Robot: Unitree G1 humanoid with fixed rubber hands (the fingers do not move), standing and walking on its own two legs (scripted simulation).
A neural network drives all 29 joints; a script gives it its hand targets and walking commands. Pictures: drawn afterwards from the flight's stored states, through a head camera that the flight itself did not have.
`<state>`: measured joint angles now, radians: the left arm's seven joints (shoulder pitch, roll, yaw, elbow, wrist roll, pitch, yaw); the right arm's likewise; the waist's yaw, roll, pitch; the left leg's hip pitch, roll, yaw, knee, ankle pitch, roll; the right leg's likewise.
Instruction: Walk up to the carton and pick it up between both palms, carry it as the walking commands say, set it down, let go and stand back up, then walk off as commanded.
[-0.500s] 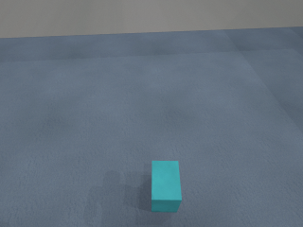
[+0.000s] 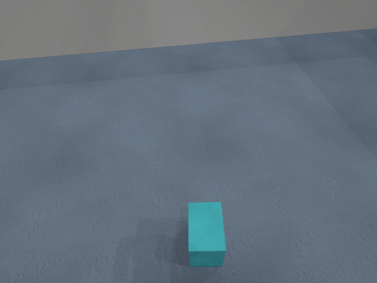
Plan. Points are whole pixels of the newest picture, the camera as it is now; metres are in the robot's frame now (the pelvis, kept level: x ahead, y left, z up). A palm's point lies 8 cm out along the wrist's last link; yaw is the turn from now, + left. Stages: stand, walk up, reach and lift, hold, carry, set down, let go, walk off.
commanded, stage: walk up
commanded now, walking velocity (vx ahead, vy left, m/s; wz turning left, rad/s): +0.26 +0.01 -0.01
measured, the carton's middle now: (205, 235) +0.45 -0.01 -0.65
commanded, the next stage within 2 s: stand in 0.70 s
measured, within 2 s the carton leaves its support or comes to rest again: neither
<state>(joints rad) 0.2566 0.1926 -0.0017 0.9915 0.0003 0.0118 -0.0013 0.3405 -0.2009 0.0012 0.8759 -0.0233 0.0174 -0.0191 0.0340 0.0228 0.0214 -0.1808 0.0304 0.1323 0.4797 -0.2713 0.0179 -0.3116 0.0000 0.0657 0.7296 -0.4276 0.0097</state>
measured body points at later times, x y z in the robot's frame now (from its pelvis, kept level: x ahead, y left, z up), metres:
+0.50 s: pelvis +0.05 +0.00 +0.00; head +0.06 -0.01 +0.44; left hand +0.04 +0.24 -0.15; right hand +0.12 -0.24 -0.15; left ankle +0.07 +0.11 -0.74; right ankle +0.02 -0.15 -0.74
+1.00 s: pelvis +0.03 -0.01 +0.00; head +0.02 -0.02 +0.45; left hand +0.06 +0.23 -0.15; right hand +0.09 -0.25 -0.15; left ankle +0.07 +0.11 -0.74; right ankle +0.02 -0.14 -0.74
